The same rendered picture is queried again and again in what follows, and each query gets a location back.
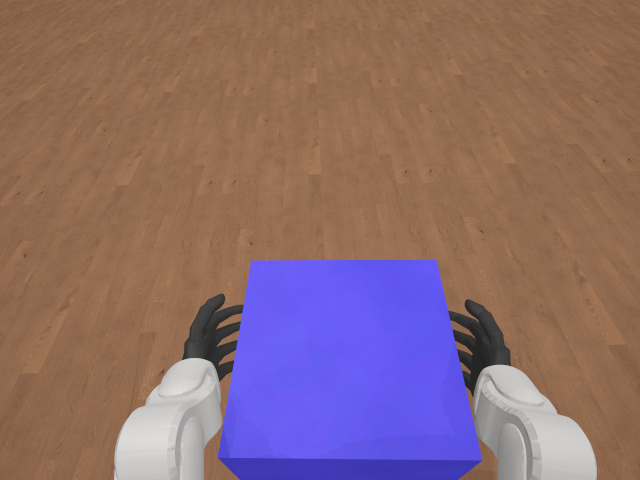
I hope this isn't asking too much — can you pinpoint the robot left hand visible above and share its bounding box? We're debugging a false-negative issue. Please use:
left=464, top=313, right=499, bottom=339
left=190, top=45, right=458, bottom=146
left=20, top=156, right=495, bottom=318
left=182, top=294, right=244, bottom=382

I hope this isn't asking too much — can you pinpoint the robot left forearm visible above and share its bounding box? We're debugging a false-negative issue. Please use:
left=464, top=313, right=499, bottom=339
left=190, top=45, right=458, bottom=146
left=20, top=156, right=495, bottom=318
left=114, top=358, right=223, bottom=480

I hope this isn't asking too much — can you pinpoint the robot right hand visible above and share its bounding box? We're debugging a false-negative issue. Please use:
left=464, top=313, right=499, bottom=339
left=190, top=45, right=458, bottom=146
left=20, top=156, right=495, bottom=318
left=448, top=299, right=511, bottom=396

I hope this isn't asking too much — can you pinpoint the robot right forearm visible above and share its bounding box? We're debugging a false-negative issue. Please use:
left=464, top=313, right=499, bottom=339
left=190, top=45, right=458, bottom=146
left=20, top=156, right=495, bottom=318
left=473, top=365, right=597, bottom=480

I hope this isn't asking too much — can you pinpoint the carton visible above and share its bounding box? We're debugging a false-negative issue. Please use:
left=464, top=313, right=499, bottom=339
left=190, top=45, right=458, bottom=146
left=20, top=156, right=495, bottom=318
left=218, top=259, right=482, bottom=480

